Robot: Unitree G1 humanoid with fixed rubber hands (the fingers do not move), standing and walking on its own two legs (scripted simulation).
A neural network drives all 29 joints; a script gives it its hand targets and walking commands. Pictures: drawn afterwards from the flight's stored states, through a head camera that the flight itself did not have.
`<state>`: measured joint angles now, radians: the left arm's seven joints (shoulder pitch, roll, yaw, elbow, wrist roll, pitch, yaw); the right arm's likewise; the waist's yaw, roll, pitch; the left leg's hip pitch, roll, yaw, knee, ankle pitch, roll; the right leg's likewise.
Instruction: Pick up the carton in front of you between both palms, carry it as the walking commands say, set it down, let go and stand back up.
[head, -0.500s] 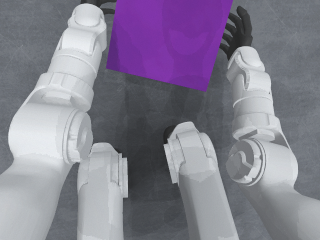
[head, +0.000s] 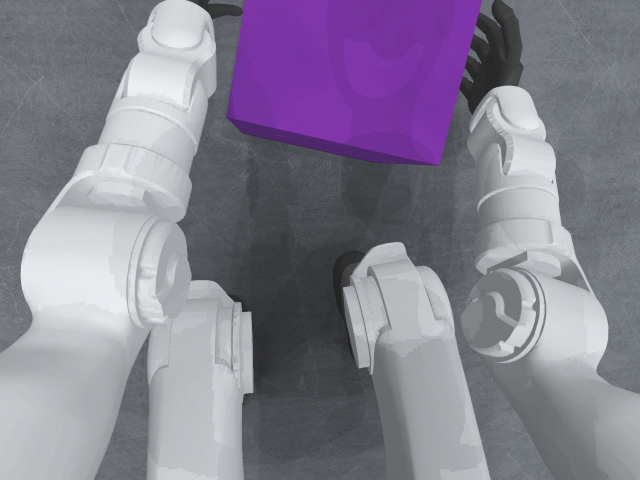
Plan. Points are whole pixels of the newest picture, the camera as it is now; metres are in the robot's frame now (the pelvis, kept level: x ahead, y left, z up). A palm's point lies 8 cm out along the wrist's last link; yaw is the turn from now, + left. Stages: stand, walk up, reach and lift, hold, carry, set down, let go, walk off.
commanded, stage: set down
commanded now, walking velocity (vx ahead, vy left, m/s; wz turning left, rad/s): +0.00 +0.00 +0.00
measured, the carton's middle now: (337, 63) +0.52 -0.11 -0.26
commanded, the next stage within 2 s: let go in 1.50 s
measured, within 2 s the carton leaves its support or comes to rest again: neither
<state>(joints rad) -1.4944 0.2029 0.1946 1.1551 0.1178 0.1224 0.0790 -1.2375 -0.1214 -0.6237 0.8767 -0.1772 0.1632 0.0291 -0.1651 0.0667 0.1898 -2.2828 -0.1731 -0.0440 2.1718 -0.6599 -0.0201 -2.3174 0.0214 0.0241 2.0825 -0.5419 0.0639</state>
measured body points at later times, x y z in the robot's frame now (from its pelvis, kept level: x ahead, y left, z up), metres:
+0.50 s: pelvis -0.02 -0.01 -0.01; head +0.36 -0.02 +0.23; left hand +0.57 +0.07 -0.20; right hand +0.44 -0.32 -0.20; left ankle +0.08 +0.10 -0.35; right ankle +0.12 -0.13 -0.35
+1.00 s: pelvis -0.02 -0.01 +0.09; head +0.30 -0.04 +0.40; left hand +0.58 +0.05 -0.02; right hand +0.45 -0.31 -0.02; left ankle +0.07 +0.10 -0.35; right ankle +0.11 -0.13 -0.35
